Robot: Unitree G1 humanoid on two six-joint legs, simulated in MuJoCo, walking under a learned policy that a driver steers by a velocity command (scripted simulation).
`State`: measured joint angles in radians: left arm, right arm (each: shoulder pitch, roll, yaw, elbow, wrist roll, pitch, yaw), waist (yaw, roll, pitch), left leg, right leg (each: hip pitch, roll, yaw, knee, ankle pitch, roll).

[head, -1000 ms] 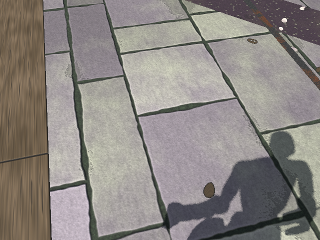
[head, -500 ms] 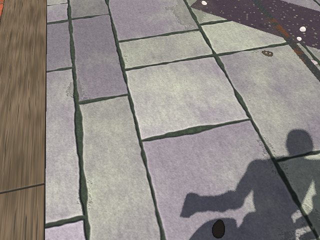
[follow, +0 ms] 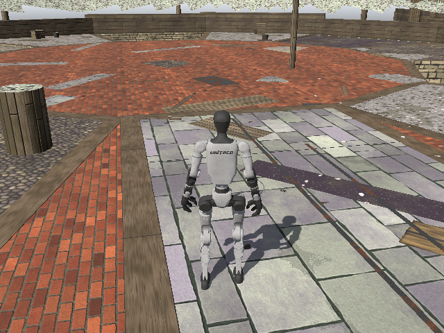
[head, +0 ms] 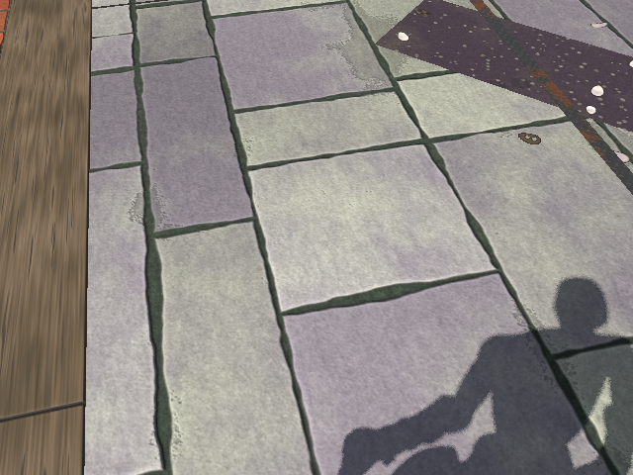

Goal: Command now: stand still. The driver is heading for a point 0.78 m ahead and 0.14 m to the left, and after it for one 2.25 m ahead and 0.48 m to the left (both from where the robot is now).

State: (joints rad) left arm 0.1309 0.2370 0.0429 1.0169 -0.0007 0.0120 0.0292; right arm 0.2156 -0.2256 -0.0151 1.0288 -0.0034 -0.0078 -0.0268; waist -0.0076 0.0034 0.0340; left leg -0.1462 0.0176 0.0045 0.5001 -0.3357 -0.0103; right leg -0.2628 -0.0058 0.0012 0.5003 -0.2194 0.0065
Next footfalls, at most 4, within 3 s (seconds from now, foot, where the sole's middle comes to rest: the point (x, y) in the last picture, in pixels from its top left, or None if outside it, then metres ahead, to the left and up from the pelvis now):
1.18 left None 0.45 0.12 -0.77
1.74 right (378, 360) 0.78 -0.12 -0.77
2.22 left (271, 345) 0.82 0.13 -0.77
2.66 right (366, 321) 0.89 -0.10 -0.77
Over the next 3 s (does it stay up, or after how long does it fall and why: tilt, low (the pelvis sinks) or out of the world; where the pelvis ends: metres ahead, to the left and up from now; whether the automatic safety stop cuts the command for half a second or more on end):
stays up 0.81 0.00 0.00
